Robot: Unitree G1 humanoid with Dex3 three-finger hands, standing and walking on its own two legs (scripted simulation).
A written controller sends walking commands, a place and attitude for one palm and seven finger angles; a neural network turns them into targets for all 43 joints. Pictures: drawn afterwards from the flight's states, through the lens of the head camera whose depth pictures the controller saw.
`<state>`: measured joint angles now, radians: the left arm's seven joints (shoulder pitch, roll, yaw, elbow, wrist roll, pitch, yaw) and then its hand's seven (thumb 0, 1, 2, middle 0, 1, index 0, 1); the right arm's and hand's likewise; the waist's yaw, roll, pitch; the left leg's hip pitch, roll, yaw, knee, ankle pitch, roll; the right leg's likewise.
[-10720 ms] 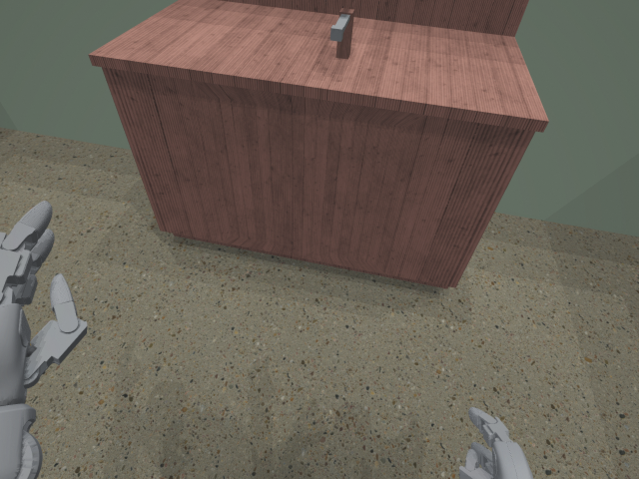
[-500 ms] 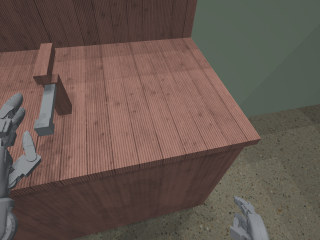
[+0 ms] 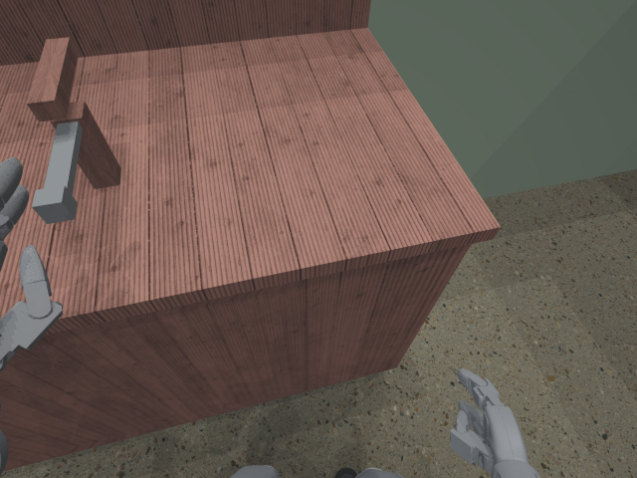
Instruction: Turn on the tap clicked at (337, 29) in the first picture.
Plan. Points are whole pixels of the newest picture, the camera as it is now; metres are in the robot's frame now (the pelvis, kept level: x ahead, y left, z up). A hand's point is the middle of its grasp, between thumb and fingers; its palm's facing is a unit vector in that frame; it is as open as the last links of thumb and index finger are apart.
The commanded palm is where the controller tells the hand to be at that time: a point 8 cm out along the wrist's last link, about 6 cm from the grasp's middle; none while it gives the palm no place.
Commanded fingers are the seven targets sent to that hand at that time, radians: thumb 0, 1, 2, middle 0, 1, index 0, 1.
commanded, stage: shuffle to correct the standing spot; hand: left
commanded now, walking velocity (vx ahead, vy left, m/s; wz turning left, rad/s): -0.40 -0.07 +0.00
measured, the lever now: (55, 204) +0.34 +0.32 +0.15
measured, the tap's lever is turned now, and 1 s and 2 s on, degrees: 0 0 0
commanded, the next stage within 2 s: come to a stop and stand still in 0.10 s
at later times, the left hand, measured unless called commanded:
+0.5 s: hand out of the picture +0.11 +0.26 +0.19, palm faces +0.50 -0.78 -0.38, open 7.4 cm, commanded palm +0.07 +0.28 +0.19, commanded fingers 0.00 0.90 0.90 -0.20 -0.30 -0.20 -0.30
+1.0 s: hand out of the picture +0.16 +0.29 +0.23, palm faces +0.57 -0.73 -0.39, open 7.4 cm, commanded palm +0.07 +0.28 +0.19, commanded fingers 0.00 0.90 0.90 -0.20 -0.30 -0.20 -0.30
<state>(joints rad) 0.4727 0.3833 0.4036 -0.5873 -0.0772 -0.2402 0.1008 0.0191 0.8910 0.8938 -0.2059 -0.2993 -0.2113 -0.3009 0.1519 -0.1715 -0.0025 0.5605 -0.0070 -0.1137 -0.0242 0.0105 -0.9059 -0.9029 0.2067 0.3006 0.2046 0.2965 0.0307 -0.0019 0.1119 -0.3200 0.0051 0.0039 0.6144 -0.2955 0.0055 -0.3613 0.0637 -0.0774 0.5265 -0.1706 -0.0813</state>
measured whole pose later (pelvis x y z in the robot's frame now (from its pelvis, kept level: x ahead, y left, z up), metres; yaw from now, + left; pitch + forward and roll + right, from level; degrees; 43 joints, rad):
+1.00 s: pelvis -0.08 -0.01 +0.01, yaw +2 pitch -1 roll +0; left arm 0.16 0.48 0.48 -0.26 -0.06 -0.26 0.12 0.02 0.89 0.89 -0.21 -0.30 -0.21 -0.30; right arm 0.23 -0.21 0.04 0.59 0.00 -0.14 -0.01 0.01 -0.91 -0.90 0.20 0.30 0.20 0.30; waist 0.05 0.01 0.03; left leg -0.19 0.00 0.02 0.51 -0.31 0.01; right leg -0.26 0.05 -0.04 0.49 -0.22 -0.06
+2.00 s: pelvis -0.09 +0.02 +0.01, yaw +0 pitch -1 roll +0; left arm 0.41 0.31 0.34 -0.39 -0.04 -0.14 0.15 0.02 0.89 0.89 -0.20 -0.30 -0.21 -0.30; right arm 0.24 -0.19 0.03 0.58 -0.02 -0.08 -0.05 0.01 -0.90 -0.90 0.21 0.30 0.21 0.30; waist 0.02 0.00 0.01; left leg -0.17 -0.04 0.07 0.47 -0.29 0.06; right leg -0.27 0.01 0.01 0.49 -0.23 -0.01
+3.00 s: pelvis +0.03 +0.00 +0.00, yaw -1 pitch -3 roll +0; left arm 0.34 0.43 0.39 -0.47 -0.02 -0.13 0.13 0.02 0.88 0.89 -0.21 -0.30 -0.22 -0.30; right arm 0.16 -0.23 -0.03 0.60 0.01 -0.09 -0.09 0.01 -0.91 -0.90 0.20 0.30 0.20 0.30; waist 0.06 -0.01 0.11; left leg -0.28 0.01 0.01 0.56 -0.23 0.00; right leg -0.29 0.01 -0.10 0.49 -0.15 -0.04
